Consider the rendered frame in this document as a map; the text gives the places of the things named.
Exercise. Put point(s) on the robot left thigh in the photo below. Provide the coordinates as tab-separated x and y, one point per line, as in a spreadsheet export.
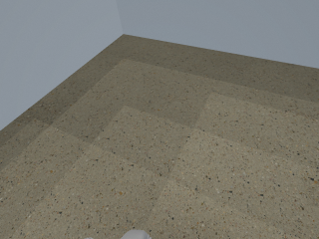
136	234

